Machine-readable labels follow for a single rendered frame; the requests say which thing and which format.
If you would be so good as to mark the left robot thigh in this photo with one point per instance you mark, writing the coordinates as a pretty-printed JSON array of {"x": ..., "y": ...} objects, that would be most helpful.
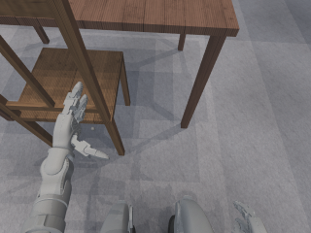
[{"x": 119, "y": 219}]

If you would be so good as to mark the robot right hand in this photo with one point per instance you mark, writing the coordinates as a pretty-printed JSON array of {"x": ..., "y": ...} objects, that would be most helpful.
[{"x": 253, "y": 225}]

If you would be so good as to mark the robot left hand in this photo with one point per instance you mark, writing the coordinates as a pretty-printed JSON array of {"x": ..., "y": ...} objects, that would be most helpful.
[{"x": 68, "y": 123}]

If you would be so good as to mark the robot left forearm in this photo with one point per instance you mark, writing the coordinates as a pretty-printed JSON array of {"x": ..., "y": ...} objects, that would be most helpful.
[{"x": 52, "y": 201}]

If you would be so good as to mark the table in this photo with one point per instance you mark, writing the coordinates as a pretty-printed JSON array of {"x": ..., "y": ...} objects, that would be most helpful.
[{"x": 214, "y": 18}]

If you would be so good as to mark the chair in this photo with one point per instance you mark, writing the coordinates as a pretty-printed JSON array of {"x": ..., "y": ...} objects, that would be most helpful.
[{"x": 57, "y": 71}]

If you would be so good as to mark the robot right shin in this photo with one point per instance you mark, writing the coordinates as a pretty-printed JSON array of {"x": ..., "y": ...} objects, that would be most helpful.
[{"x": 180, "y": 229}]

